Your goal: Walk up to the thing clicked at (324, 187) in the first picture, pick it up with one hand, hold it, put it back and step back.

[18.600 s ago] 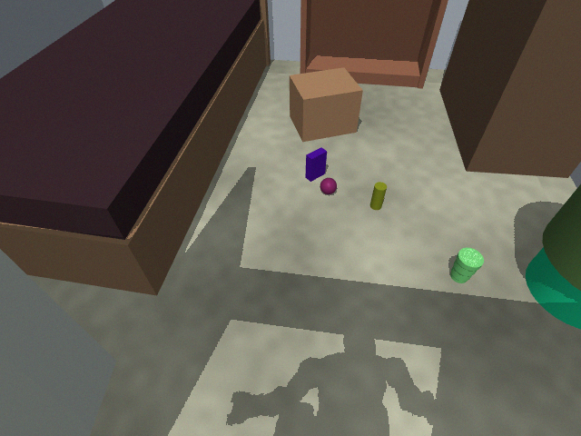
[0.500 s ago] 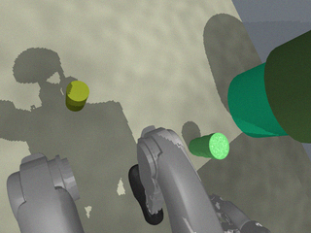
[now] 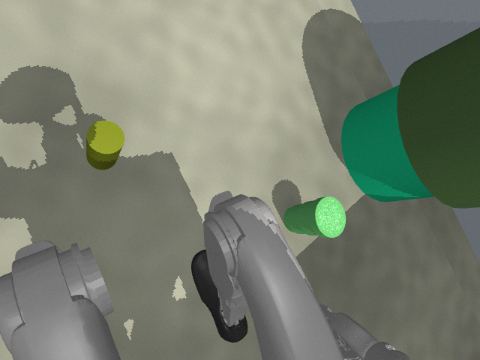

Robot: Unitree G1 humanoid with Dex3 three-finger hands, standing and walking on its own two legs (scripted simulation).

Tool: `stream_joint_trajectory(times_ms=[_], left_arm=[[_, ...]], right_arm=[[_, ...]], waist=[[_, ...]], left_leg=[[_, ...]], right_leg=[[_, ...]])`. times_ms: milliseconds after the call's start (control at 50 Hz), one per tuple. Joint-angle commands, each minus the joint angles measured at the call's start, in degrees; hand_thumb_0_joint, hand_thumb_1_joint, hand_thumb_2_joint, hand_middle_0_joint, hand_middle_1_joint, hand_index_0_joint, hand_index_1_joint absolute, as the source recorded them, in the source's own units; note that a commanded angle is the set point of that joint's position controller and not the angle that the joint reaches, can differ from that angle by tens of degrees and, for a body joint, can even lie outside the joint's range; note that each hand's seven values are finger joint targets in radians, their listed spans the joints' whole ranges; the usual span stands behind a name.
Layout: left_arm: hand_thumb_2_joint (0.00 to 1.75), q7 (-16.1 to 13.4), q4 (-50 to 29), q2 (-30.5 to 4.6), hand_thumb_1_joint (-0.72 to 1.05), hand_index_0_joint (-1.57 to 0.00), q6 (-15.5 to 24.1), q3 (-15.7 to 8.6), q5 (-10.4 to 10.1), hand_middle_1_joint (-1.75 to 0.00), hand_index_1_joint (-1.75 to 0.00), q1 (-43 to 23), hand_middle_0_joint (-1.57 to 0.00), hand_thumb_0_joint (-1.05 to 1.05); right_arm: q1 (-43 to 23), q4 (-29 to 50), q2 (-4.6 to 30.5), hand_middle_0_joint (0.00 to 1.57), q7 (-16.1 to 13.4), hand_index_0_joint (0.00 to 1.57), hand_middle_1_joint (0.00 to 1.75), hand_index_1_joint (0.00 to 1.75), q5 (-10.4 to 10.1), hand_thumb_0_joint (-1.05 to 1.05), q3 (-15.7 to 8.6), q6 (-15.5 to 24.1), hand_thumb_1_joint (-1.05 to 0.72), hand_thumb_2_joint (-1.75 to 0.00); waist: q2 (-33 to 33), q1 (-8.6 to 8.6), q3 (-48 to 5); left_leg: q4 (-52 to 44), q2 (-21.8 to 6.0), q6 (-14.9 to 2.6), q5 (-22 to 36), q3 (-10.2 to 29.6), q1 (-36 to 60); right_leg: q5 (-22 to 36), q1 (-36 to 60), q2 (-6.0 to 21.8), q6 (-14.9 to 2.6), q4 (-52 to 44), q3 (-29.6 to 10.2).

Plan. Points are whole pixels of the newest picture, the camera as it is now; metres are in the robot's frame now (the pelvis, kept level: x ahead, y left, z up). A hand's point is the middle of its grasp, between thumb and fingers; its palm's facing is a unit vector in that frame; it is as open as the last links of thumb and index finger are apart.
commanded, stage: close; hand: left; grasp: from above
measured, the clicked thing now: out of the picture +0.43 +0.34 -0.26
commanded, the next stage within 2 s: settle in 1.30 s
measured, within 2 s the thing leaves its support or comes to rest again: leaves its support in 1.66 s
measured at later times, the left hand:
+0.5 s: hand out of the picture +0.41 +0.34 -0.25, palm faces -0.42 -0.19 -0.89, open 11.7 cm
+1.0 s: hand out of the picture +0.41 +0.34 -0.25, palm faces -0.43 -0.19 -0.88, open 10.2 cm
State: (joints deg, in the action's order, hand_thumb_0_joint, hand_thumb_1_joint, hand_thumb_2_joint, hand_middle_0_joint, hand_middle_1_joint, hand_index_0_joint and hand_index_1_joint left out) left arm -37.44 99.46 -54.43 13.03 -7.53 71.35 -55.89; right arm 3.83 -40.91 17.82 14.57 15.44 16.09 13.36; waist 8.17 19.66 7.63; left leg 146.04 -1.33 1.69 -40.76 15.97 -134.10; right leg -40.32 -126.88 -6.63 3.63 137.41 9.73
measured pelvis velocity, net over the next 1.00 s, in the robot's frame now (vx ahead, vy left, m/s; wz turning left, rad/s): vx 0.00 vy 0.00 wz -0.01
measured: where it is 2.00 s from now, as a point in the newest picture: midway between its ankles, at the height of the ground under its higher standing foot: (168, 339)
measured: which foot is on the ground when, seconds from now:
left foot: down 0.00-1.00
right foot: down 0.00-1.00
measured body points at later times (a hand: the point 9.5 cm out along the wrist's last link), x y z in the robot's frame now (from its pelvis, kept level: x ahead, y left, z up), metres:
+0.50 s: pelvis +0.00 +0.00 +0.00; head +0.26 +0.14 +0.34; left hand +0.43 +0.35 -0.20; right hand +0.08 -0.25 -0.06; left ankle +0.06 +0.13 -0.27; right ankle +0.11 -0.12 -0.27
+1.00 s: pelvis +0.00 +0.00 +0.00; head +0.26 +0.14 +0.34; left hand +0.43 +0.35 -0.20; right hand +0.08 -0.25 -0.06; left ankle +0.06 +0.13 -0.27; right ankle +0.11 -0.12 -0.27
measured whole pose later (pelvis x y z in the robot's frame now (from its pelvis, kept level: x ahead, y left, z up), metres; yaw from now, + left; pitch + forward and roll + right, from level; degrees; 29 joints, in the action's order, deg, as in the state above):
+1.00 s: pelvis +0.00 +0.00 +0.00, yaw -1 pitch +27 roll -14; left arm -37.4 100.2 -56.2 14.0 -6.3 71.3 -56.5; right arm 3.2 -39.6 19.0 14.1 15.7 17.1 13.1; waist 8.8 19.6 8.0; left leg 146.0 -1.5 1.6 -40.8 16.5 -133.7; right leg -40.0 -126.4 -6.8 3.8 136.8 10.2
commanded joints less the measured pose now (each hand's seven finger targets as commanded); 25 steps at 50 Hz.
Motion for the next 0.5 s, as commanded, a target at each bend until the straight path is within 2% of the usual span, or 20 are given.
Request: stream_joint_trajectory(times_ms=[0, 100, 120, 160, 200, 220, 240, 260, 320, 340, 360, 400, 420, 440, 480], left_arm=[[0.88, -2.31, -5.12, -11.6, -0.32, -0.2, 0.33, 0.42, -0.67, -1.06, -1.02, -13.2, -0.16, 0.0], [0.81, -2.78, -5.52, -12.89, -0.28, -0.22, 0.19, 0.56, -0.55, -1.05, -1.0, -14.81, -0.17, 0.0], [0.8, -2.78, -3.99, -13.8, -0.28, -0.22, 0.04, -0.17, -0.42, -1.04, -0.99, -13.96, -0.17, 0.0], [0.8, -2.32, -4.41, -12.26, -0.24, -0.25, 0.05, 1.27, -0.29, -1.04, -0.99, -14.12, -0.2, 0.0], [0.81, -2.47, -4.11, -14.3, -0.21, -0.28, 0.03, 0.07, -0.27, -1.03, -0.98, -13.51, -0.23, 0.0], [0.79, -2.43, -4.25, -13.52, -0.19, -0.28, 0.01, 0.35, -0.34, -1.03, -0.98, -13.27, -0.23, 0.0], [0.78, -2.5, -3.11, -13.76, -0.17, -0.3, -0.17, -0.56, -0.48, -1.02, -0.96, -11.89, -0.25, 0.0], [0.77, -2.12, -3.28, -12.08, -0.17, -0.31, -0.09, 1.16, -0.44, -1.0, -0.95, -12.15, -0.26, 0.0], [0.73, -2.05, -4.06, -12.89, -0.14, -0.33, -0.34, 0.38, -0.57, -0.98, -0.92, -12.53, -0.28, 0.0], [0.72, -1.93, -3.84, -12.03, -0.15, -0.32, -0.21, 1.29, -0.78, -0.98, -0.92, -12.98, -0.27, 0.0], [0.74, -1.71, -3.46, -11.76, -0.15, -0.32, -0.33, 1.39, -0.9, -0.99, -0.93, -12.62, -0.27, 0.0], [0.71, -1.59, -4.32, -12.83, -0.12, -0.34, -0.25, 1.22, -1.04, -0.96, -0.91, -14.36, -0.29, 0.0], [0.72, -1.72, -4.62, -13.97, -0.1, -0.36, -0.15, 0.38, -1.18, -0.96, -0.91, -13.26, -0.31, 0.0], [0.72, -1.43, -3.4, -12.99, -0.09, -0.37, -0.22, 0.77, -1.14, -0.97, -0.91, -11.95, -0.32, 0.0], [0.69, -1.46, -4.5, -13.38, -0.06, -0.39, -0.15, 0.37, -0.97, -0.95, -0.89, -12.4, -0.34, 0.0]], right_arm=[[9.01, 0.03, 18.51, 0.2, -0.85, 0.2, 0.3, 0.3, -0.1, 0.0, -5.24, 0.29, -0.89, -0.9], [9.08, -0.09, 18.87, 0.2, -0.92, 0.2, 0.3, 0.3, 0.05, 0.0, -4.73, 0.16, -0.89, -0.9], [9.28, -0.3, 18.95, 0.2, -0.97, 0.2, 0.3, 0.3, 0.12, 0.0, -4.69, 0.1, -0.89, -0.9], [8.24, 0.47, 18.85, 0.2, -1.05, 0.2, 0.3, 0.3, 0.11, 0.0, -4.61, 0.02, -0.89, -0.9], [8.95, 0.23, 19.21, 0.2, -0.99, 0.2, 0.3, 0.3, 0.21, 0.0, -4.56, 0.02, -0.89, -0.9], [8.36, 0.49, 18.99, 0.2, -1.06, 0.2, 0.3, 0.3, -0.01, 0.0, -4.65, 0.0, -0.89, -0.9], [8.71, 0.01, 19.05, 0.2, -1.11, 0.2, 0.3, 0.3, 0.4, 0.0, -4.66, -0.07, -0.89, -0.9], [7.94, 0.54, 18.71, 0.2, -1.04, 0.2, 0.3, 0.3, 0.15, 0.0, -4.79, -0.04, -0.89, -0.9], [9.15, 0.1, 18.83, 0.2, -0.92, 0.2, 0.3, 0.3, 0.34, 0.0, -4.46, -0.12, -0.89, -0.9], [8.26, 0.15, 18.83, 0.2, -0.9, 0.2, 0.3, 0.3, 0.34, 0.0, -4.76, -0.18, -0.89, -0.9], [8.62, 0.32, 18.92, 0.2, -0.69, 0.2, 0.3, 0.3, 0.51, 0.0, -4.53, 0.07, -0.9, -0.9], [9.14, 0.28, 18.76, 0.2, -0.58, 0.2, 0.3, 0.3, 0.35, 0.0, -3.95, 0.11, -0.89, -0.9], [8.68, 0.21, 19.56, 0.2, -0.74, 0.2, 0.3, 0.3, 0.27, 0.0, -4.51, -0.03, -0.89, -0.9], [8.53, 0.77, 19.23, 0.2, -0.86, 0.2, 0.3, 0.3, 0.09, 0.0, -4.54, -0.06, -0.9, -0.9], [8.84, 0.85, 19.32, 0.2, -0.82, 0.2, 0.3, 0.3, 0.39, 0.0, -4.38, -0.13, -0.89, -0.9]], waist=[[-29.24, 1.32, -36.6], [-29.44, 1.53, -36.18], [-29.72, 1.71, -35.38], [-29.37, 1.69, -34.61], [-28.2, 1.7, -34.58], [-28.9, 1.09, -34.59], [-28.74, 1.4, -34.34], [-28.89, 1.37, -33.51], [-29.59, 2.02, -35.46], [-29.98, 1.7, -35.16], [-29.22, 2.47, -34.03], [-28.47, 2.73, -34.05], [-29.29, 1.44, -34.98], [-28.82, 1.44, -34.17], [-29.8, 1.52, -34.21]], left_leg=[[-14.83, -2.15, -1.91, 12.08, -6.62, 28.21], [-14.87, -2.27, -1.8, 12.44, -6.26, 27.97], [-14.86, -2.25, -1.83, 12.22, -6.28, 27.7], [-14.7, -2.27, -1.94, 11.15, -6.32, 27.14], [-14.18, -2.2, -2.13, 11.16, -6.58, 26.57], [-14.76, -2.17, -1.97, 10.68, -6.47, 26.67], [-14.93, -2.18, -1.84, 11.05, -6.3, 27.11], [-14.91, -2.26, -1.81, 10.36, -6.17, 26.66], [-14.98, -2.25, -1.56, 13.75, -5.87, 29.06], [-14.97, -2.43, -1.58, 13.15, -5.89, 28.58], [-14.66, -2.4, -1.61, 13.32, -5.63, 28.32], [-14.2, -2.37, -1.88, 13.04, -5.94, 27.32], [-14.79, -2.31, -1.85, 12.5, -6.03, 27.67], [-14.8, -2.25, -1.86, 11.96, -6.16, 27.1], [-15.32, -2.26, -1.69, 11.95, -5.96, 27.7]], right_leg=[[16.54, 19.5, -1.51, -4.77, -12.28, 6.28], [16.71, 19.14, -1.37, -4.74, -12.1, 6.76], [16.59, 19.03, -1.4, -4.75, -12.07, 6.87], [15.77, 18.57, -1.52, -4.71, -12.26, 6.72], [15.95, 19.45, -1.41, -4.52, -12.49, 6.43], [15.24, 18.96, -1.39, -4.75, -12.3, 6.46], [15.55, 18.65, -1.36, -4.61, -12.24, 7.02], [14.83, 17.94, -1.37, -4.73, -12.08, 6.75], [18.03, 19.22, -1.21, -4.58, -11.52, 7.2], [17.59, 19.08, -1.5, -4.73, -11.64, 6.83], [17.87, 18.49, -1.23, -4.53, -11.4, 7.28], [17.83, 19.49, -1.34, -4.4, -12.08, 6.99], [16.97, 19.57, -1.45, -4.66, -12.25, 6.6], [16.41, 19.49, -1.46, -4.7, -12.27, 6.64], [16.2, 19.01, -1.41, -4.71, -12.27, 7.01]])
